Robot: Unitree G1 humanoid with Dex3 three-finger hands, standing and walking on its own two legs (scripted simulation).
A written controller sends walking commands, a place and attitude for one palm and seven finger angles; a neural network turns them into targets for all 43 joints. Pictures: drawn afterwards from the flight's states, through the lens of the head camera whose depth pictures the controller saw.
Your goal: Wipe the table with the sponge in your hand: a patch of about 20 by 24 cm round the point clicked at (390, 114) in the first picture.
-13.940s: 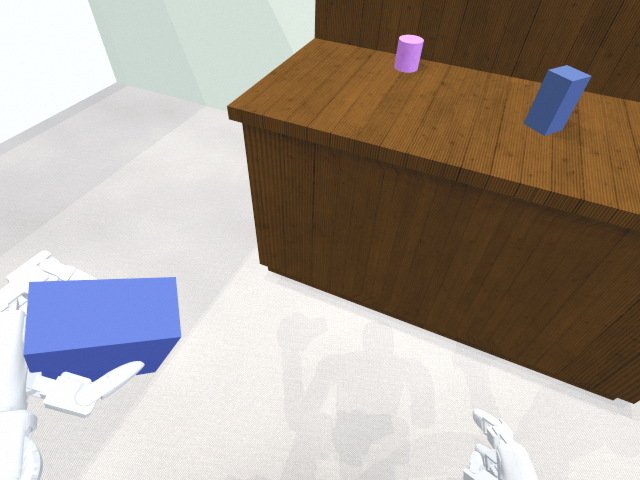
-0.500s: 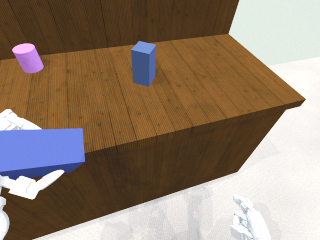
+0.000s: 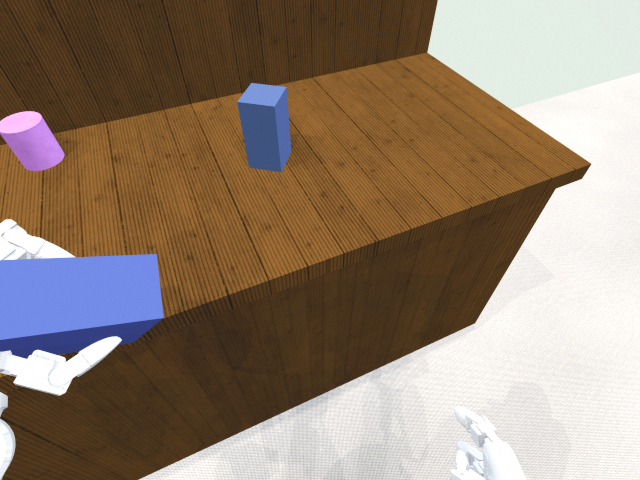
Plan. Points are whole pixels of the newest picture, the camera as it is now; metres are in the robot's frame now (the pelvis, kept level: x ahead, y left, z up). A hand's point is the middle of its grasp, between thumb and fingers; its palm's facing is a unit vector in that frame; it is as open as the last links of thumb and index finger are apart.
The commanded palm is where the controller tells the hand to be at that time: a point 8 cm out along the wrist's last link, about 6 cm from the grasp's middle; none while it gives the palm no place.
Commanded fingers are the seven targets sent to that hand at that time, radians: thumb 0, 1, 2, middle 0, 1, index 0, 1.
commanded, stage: shuffle to correct the standing spot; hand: left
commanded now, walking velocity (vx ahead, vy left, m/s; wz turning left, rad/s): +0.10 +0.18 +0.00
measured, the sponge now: (100, 308) +0.24 +0.21 +0.17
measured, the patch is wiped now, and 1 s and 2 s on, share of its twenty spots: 0.00 0.00 0.00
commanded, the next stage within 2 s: come to a stop and stand still in 0.86 s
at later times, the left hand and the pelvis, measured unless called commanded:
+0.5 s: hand out of the picture +0.23 +0.31 +0.19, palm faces +0.41 -0.79 -0.45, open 9.9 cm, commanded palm +0.17 +0.36 +0.20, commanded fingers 0.00 0.10 1.30 -1.20 -1.60 -1.20 -1.60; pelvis +0.02 +0.07 +0.00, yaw +1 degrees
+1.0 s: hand out of the picture +0.24 +0.36 +0.20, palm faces +0.42 -0.78 -0.47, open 9.9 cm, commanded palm +0.19 +0.40 +0.20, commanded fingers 0.00 0.10 1.30 -1.20 -1.60 -1.20 -1.60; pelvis +0.04 +0.12 +0.02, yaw +1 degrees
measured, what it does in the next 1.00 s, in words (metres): steps to the left: left foot, then right foot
